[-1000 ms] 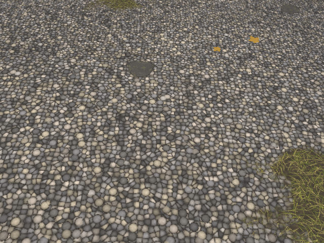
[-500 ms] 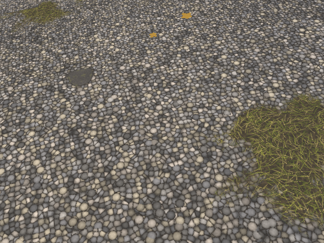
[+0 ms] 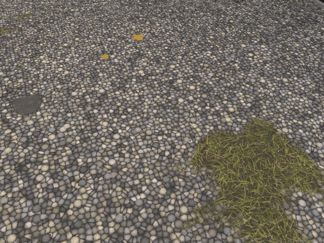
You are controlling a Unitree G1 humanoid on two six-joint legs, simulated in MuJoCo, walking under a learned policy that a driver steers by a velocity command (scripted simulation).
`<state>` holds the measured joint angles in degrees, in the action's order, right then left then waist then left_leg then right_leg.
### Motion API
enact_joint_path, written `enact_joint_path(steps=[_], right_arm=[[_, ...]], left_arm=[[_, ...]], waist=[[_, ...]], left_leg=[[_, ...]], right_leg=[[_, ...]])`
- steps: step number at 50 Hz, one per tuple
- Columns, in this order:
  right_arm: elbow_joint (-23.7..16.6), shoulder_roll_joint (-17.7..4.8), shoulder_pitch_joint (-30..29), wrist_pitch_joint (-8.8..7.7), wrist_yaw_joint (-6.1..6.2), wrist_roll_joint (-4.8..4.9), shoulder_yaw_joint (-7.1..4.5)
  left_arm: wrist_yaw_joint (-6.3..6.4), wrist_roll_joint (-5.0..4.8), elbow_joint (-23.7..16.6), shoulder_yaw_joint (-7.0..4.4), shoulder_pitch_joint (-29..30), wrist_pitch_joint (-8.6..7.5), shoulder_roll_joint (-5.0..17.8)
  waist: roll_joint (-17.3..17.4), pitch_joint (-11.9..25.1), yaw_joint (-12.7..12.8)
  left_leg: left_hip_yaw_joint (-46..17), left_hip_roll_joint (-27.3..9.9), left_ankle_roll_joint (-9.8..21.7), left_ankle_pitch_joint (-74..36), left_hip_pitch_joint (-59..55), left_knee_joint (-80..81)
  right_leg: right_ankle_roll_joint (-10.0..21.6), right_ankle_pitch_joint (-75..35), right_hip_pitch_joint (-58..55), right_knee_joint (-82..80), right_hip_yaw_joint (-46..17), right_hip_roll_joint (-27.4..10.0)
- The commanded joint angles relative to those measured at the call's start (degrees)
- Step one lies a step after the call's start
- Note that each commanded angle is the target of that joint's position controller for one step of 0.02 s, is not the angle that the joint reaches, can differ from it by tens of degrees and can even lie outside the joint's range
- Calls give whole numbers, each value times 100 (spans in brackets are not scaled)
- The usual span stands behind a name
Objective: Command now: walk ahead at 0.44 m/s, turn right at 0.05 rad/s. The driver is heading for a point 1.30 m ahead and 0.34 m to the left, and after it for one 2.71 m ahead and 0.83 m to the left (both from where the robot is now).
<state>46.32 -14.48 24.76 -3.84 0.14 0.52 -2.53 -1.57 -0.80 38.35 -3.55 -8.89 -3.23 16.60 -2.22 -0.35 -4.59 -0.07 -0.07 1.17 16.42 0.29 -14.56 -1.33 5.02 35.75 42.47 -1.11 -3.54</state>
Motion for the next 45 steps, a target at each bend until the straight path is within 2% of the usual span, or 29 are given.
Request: enact_joint_path(steps=[1, 4, 5, 6, 7, 8, 9, 10, 11, 12, 13, 14, 15, 17, 20, 24, 29, 32, 33, 34, 35, 36, 37, 38, 39, 40, 41, 43, 45], right_arm=[[-265, -1153, -15, -43, 20, 59, -271], [-167, -1251, 7, 10, 22, 124, -306], [-155, -1312, -42, 34, 33, 126, -325], [-153, -1352, -129, 60, 47, 134, -335], [-151, -1251, -110, 79, 63, 109, -293], [-278, -990, -120, 73, 79, -21, -175], [-478, -210, 563, -29, 55, -15, 58], [-387, -784, 184, -152, 31, 115, -66], [-570, -1103, -400, -215, -10, 248, -168], [-633, -1040, -708, -249, -3, 197, -136], [-645, -964, -855, -248, -2, 74, -144], [-615, -907, -741, -203, -18, 46, -158], [-562, -811, -623, -149, -34, 53, -142], [-540, -658, -605, -39, -27, 28, -110], [-748, -593, -1218, -2, -5, -46, -71], [-946, -450, -2070, -104, -105, -6, 9], [-1225, -563, -2724, -161, -267, 49, -12], [-1183, -758, -2351, -172, -299, 27, -95], [-1013, -920, -1716, -169, -267, 11, -196], [-765, -1206, -772, -154, -206, -1, -329], [-690, -1807, -66, -136, -159, -145, -452], [-593, -1582, 125, -113, -192, -40, -404], [-630, -1212, -177, -108, -191, 7, -278], [-676, -1058, -533, -97, -169, -5, -230], [-681, -940, -868, -102, -176, -48, -188], [-706, -774, -1084, -136, -187, -99, -141], [-706, -747, -1187, -162, -194, -127, -133], [-620, -779, -1181, -239, -199, -80, -153], [-504, -900, -1090, -264, -161, -70, -191]], left_arm=[[-99, -45, -661, 38, 1135, -162, 130], [-161, -83, -710, -13, 1140, -190, 318], [-157, -74, -676, -59, 954, -197, 426], [-126, -46, -560, -138, 509, -191, 566], [-69, -34, -299, -270, -335, -168, 796], [4, -2, -92, -373, -1408, -133, 1106], [-12, 81, 36, -463, -1766, -128, 1709], [-15, 39, 24, -307, -1719, -136, 1099], [5, 34, 23, -211, -1289, -139, 879], [13, 46, -8, -167, -942, -135, 770], [-4, 82, -8, -127, -674, -137, 636], [-6, 144, -23, -93, -513, -165, 533], [-7, 138, -11, -93, -426, -191, 493], [-1, 66, 100, -108, -419, -274, 531], [47, 58, 274, -141, -573, -304, 669], [108, 6, 452, -166, -898, -237, 840], [139, -58, 765, -201, -1378, -99, 975], [177, -50, 835, -240, -1321, 3, 1097], [190, -38, 832, -229, -1219, 42, 1096], [214, 25, 787, -147, -1242, 61, 914], [195, 99, 589, 42, -1803, -15, 340], [157, 39, 683, 109, -1944, -135, 215], [115, -111, 592, -46, -1449, -224, 814], [100, -182, 438, -50, -938, -272, 858], [119, -110, 385, -38, -688, -274, 778], [137, -23, 406, -72, -678, -226, 746], [134, -9, 457, -62, -829, -163, 647], [154, 17, 530, -28, -978, -50, 459], [179, 56, 415, -13, -641, -7, 414]], waist=[[903, -487, -147], [956, -539, 24], [990, -421, 186], [969, -117, 492], [852, 450, 903], [436, 1297, 1356], [-1427, 2185, 951], [-1124, 2093, 1173], [-839, 1125, 1099], [-326, 683, 938], [-124, 340, 768], [-274, 274, 559], [-328, 252, 454], [-242, 95, 329], [-68, -230, 428], [-10, -374, 741], [-23, -473, 902], [-201, -170, 609], [-193, 237, 236], [-70, 930, -167], [1052, 1953, -87], [1892, 2511, -86], [1301, 1704, -167], [941, 1003, -74], [550, 496, 111], [570, 293, 298], [700, 260, 444], [682, 217, 566], [569, 13, 541]], left_leg=[[-683, -1191, 935, -1206, 426, 635], [-772, -1483, 848, -1680, 76, 450], [-727, -1517, 788, -2403, -46, 212], [-522, -1409, 680, -3479, -60, -365], [-253, -1144, 534, -4192, 197, -1402], [-104, -907, 329, -3024, 1315, -3041], [-80, 173, -55, 829, 3408, -5222], [-807, 79, -22, 1518, 4032, -5940], [-661, -222, 59, 1094, 4457, -6085], [-497, -490, 88, 590, 4306, -5865], [-442, -644, 58, 250, 4140, -5535], [-490, -791, 42, -3, 3796, -5353], [-473, -825, 0, -116, 3586, -5234], [-391, -863, -112, -228, 3529, -4935], [-347, -895, -273, -995, 3890, -4015], [-109, -651, -247, -2165, 3578, -2482], [-148, -474, -14, -1978, 3668, -1668], [47, -221, 231, -1279, 2992, -1466], [244, -21, 383, -1268, 2098, -1332], [89, -200, 591, -1423, 607, -1501], [-2154, -1705, 1353, -1077, -1744, -1572], [-4289, -2281, 1871, -93, -2433, -520], [-3797, -2114, 1579, 496, -1914, -319], [-2969, -1896, 1381, 302, -1110, -236], [-2377, -1664, 1287, -265, -266, -68], [-1971, -1451, 1207, -736, 282, 103], [-1758, -1351, 1208, -986, 619, 271], [-1382, -1275, 1311, -1440, 934, 518], [-1092, -1250, 1355, -1725, 992, 696]], right_leg=[[-2, -367, -165, -755, 285, 198], [258, -141, -400, -1142, 202, 211], [370, -9, -716, -1228, 251, 289], [518, 11, -1403, -1383, 375, 434], [696, -20, -2606, -1453, 467, 544], [1007, 156, -4381, -1228, -415, -283], [1937, 1701, -6105, -1881, -3401, -1803], [1892, 2438, -5839, -2614, -4189, -1808], [1652, 2132, -5135, -2668, -3319, -1638], [1542, 1443, -4370, -2715, -2632, -1405], [1501, 850, -3723, -2857, -2148, -1164], [1472, 486, -3292, -3013, -1829, -1003], [1510, 313, -3041, -3179, -1649, -921], [1591, -41, -2671, -3421, -1281, -884], [1597, -364, -2560, -3623, -871, -816], [1361, -488, -2632, -3632, -363, -624], [1238, -606, -3575, -3248, -452, -1023], [1056, -1991, -4013, -2570, -423, -1084], [936, -2911, -3938, -1773, -233, -881], [743, -2756, -3310, -538, -5, -580], [364, -604, -1239, 1738, 241, 116], [202, 2711, 17, 2963, -342, 760], [272, 2603, 656, 3402, -662, 380], [335, 2125, 771, 3268, -461, 89], [323, 1680, 618, 2885, -325, -147], [309, 1360, 304, 2515, -356, -337], [268, 1167, -20, 2377, -362, -401], [163, 987, -202, 2118, -296, -432], [47, 562, 87, 1608, -275, -474]])
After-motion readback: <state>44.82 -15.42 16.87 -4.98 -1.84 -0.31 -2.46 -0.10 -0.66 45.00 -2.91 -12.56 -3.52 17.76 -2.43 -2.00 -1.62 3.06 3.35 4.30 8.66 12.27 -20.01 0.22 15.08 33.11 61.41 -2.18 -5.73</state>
